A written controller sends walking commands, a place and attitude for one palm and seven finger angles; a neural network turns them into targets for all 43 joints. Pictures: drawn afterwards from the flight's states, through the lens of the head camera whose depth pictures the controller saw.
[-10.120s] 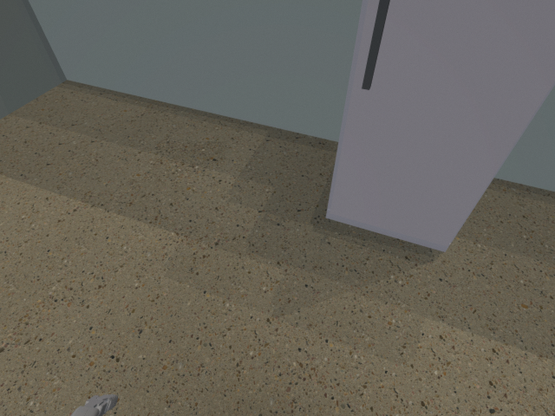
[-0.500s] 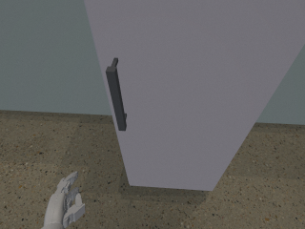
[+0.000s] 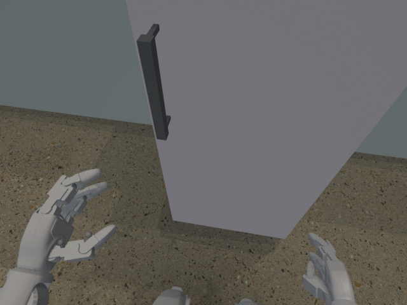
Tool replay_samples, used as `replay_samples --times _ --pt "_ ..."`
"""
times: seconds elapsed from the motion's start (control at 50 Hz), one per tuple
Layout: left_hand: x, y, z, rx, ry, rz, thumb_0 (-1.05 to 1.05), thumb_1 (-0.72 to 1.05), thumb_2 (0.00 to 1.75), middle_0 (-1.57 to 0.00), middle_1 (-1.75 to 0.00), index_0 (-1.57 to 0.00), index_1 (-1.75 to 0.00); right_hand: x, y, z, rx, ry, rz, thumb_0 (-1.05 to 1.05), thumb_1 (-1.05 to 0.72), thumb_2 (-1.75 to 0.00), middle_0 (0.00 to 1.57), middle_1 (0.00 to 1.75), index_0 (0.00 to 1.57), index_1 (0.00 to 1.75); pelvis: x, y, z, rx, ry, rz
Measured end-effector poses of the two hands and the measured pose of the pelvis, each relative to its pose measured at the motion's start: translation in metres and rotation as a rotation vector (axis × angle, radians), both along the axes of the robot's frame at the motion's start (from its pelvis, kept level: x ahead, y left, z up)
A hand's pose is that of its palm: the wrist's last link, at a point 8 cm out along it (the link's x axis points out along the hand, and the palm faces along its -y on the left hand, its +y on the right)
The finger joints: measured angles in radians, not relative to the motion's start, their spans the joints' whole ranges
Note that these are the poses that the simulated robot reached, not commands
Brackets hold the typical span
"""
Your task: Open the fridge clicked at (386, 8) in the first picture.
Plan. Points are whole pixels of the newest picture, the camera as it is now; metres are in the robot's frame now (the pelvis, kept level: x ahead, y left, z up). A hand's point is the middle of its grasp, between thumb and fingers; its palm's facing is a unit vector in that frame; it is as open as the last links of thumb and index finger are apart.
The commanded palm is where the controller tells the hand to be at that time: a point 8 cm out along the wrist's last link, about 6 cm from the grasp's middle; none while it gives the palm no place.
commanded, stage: raise the hand to about handle height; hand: left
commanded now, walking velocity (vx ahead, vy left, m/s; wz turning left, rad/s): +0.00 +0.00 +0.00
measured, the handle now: (159, 89) +0.49 +0.15 +0.16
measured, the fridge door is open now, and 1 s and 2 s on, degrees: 0 0 0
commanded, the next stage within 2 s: move the hooked fingers beside the handle in 1.44 s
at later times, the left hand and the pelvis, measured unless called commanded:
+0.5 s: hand (62, 184) +0.27 +0.27 +0.12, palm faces -0.04 -0.99 -0.09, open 13.0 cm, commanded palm +0.25 +0.33 +0.13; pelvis +0.03 +0.04 +0.03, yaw -2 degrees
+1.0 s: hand (13, 137) +0.31 +0.33 +0.19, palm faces +0.01 -1.00 -0.09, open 14.0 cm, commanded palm +0.27 +0.37 +0.18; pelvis +0.02 +0.05 +0.05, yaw -1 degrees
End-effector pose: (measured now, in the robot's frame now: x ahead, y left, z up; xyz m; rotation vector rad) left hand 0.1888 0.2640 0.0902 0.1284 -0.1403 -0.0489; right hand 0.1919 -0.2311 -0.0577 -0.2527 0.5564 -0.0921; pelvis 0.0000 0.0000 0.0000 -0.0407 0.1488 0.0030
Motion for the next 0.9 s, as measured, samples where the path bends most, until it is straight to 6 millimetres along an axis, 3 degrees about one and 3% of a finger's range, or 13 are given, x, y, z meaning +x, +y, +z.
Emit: replay_samples --times 0.06,0.12,0.26,0.42,0.58,0.66,0.76,0.9 --pt "0.035 -0.003 -0.011 -0.002 0.171 -0.116 0.01 0.26 0.63 -0.24 -0.71 -0.24 -0.72 -0.016 0.01 -0.008 0.058 0.048 -0.045 0.01 -0.91 -0.9 0.2 0.3 0.21 0.3 0.002 0.002 0.006 0.012 0.001 -0.016" --pt "0.055 0.008 -0.015 -0.048 0.29 -0.086 0.01 0.19 0.6 -0.25 -0.75 -0.25 -0.76 -0.035 0.013 -0.007 0.083 0.088 -0.099 0.01 -0.91 -0.9 0.21 0.3 0.21 0.3 0.008 0.004 0.014 0.024 0.004 -0.039" --pt "0.05 0.04 0.027 -0.051 0.118 0.088 0.01 0.03 0.53 -0.26 -0.86 -0.26 -0.87 -0.057 0.003 0.002 0.04 0.146 -0.146 0.02 -0.91 -0.9 0.21 0.3 0.21 0.3 0.024 0.018 0.026 0.023 0.002 -0.053" --pt "0.056 0.047 0.007 -0.051 0.236 -0.011 0.0 -0.16 0.45 -0.27 -0.98 -0.27 -0.99 -0.036 0.002 0.018 -0.043 0.101 -0.129 0.02 -0.91 -0.9 0.2 0.3 0.21 0.3 0.023 0.036 0.029 0.009 -0.017 -0.04" --pt "0.073 0.075 0.063 -0.042 0.02 0.042 0.0 -0.35 0.37 -0.29 -1.1 -0.29 -1.11 -0.004 0.035 0.044 -0.014 -0.029 -0.068 0.02 -0.91 -0.9 0.2 0.3 0.21 0.3 0.027 0.047 0.037 0.002 -0.066 -0.032" --pt "0.079 0.089 0.062 -0.059 0.113 0.041 0.0 -0.42 0.34 -0.29 -1.14 -0.29 -1.15 0.004 0.051 0.048 0.017 -0.047 -0.041 0.01 -0.91 -0.9 0.2 0.3 0.21 0.3 0.025 0.052 0.04 0.0 -0.081 -0.029" --pt "0.08 0.096 0.059 -0.054 0.194 0.036 -0.01 -0.47 0.31 -0.29 -1.18 -0.29 -1.18 0.003 0.062 0.048 0.024 -0.035 -0.021 0.01 -0.91 -0.9 0.2 0.3 0.21 0.3 0.022 0.056 0.044 -0.001 -0.098 -0.028" --pt "0.087 0.111 0.097 -0.035 0.047 0.064 -0.01 -0.49 0.3 -0.3 -1.19 -0.3 -1.2 -0.009 0.065 0.045 0.015 0.018 -0.015 0.01 -0.9 -0.9 0.21 0.3 0.21 0.3 0.022 0.056 0.049 0.001 -0.125 -0.022"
